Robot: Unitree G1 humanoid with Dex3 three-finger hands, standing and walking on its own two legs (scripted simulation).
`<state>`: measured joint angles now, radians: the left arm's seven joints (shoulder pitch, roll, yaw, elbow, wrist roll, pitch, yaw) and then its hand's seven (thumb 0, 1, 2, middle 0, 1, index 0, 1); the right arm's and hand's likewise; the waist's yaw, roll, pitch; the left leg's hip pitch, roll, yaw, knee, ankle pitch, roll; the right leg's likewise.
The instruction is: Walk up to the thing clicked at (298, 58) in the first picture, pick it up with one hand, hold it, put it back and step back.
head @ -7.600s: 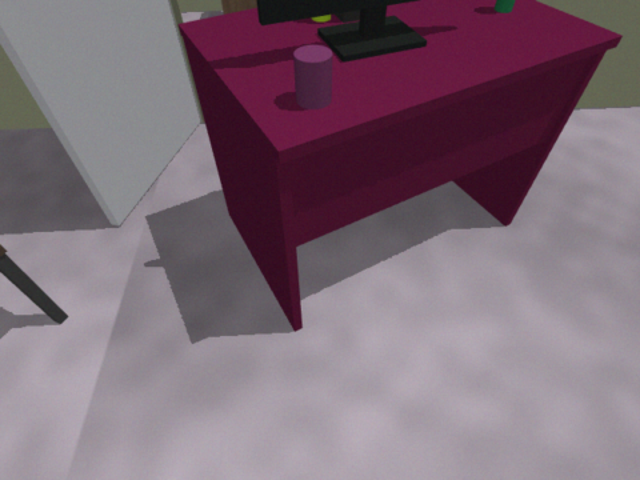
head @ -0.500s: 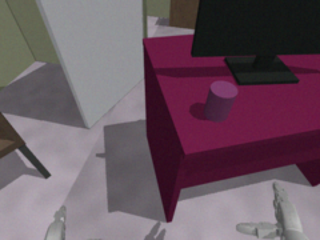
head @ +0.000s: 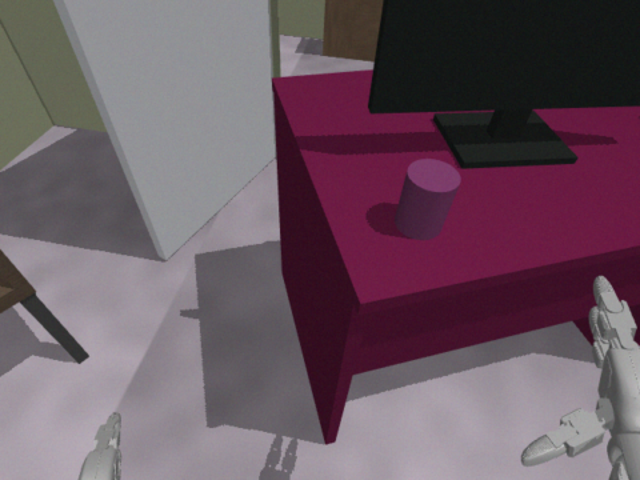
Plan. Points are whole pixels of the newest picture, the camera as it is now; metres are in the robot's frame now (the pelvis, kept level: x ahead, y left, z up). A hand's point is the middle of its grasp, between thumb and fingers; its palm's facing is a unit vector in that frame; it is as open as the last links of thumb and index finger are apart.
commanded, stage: rise first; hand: right
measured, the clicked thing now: (429, 194) +0.50 -0.21 +0.06
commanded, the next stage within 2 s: go down in 0.88 s
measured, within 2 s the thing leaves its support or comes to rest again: neither
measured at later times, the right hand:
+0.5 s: hand (610, 362) +0.18 -0.27 +0.14, palm faces +0.40 +0.81 -0.43, open 17.7 cm
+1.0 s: hand (634, 355) +0.17 -0.27 +0.16, palm faces +0.43 +0.79 -0.45, open 17.6 cm
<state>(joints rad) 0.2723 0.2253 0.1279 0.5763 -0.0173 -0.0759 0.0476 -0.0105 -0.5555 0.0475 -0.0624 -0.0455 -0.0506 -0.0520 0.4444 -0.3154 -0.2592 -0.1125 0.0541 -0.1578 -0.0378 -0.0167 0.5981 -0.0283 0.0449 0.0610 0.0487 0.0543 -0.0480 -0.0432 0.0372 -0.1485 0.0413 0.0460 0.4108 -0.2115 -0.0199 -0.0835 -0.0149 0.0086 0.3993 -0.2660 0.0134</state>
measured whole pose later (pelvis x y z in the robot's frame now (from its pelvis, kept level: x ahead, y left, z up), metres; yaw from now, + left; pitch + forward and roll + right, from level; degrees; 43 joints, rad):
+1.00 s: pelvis -0.01 +0.00 +0.00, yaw -1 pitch -4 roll +0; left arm 0.26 0.21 0.16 0.63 -0.02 -0.12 0.03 -0.01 -0.56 0.08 -0.06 -0.05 -0.05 -0.06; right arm 0.42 -0.36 -0.41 -0.26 0.06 -0.32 -0.01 -0.02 0.59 -0.05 0.05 0.06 0.06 0.06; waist -0.07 -0.06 0.05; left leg -0.14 0.05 0.05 0.40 -0.19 -0.02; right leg -0.08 -0.01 0.02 0.39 -0.24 0.01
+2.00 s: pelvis +0.00 +0.00 +0.00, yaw +0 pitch +0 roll +1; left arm 0.23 0.25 0.02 0.69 -0.01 -0.19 0.16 -0.01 -0.56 0.07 -0.06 -0.05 -0.05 -0.06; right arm -0.25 -0.59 -0.58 0.44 0.25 0.00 0.46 -0.02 0.53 -0.04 0.05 0.05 0.05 0.04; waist -0.03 -0.01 -0.03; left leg -0.21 0.04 0.05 0.43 -0.20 -0.02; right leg -0.17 -0.02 0.02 0.45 -0.28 0.01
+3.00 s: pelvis +0.00 -0.01 -0.01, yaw +1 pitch +8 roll +1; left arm 0.24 0.28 -0.07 0.64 -0.01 -0.21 0.20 -0.01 -0.56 0.08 -0.06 -0.05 -0.05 -0.06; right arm -0.70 -0.88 -0.60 1.04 0.21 0.02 0.62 -0.02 0.58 -0.04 0.05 0.05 0.05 0.04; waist 0.05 -0.01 -0.07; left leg -0.40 0.02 0.05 0.49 -0.22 -0.02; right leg -0.37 -0.03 0.01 0.57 -0.33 0.01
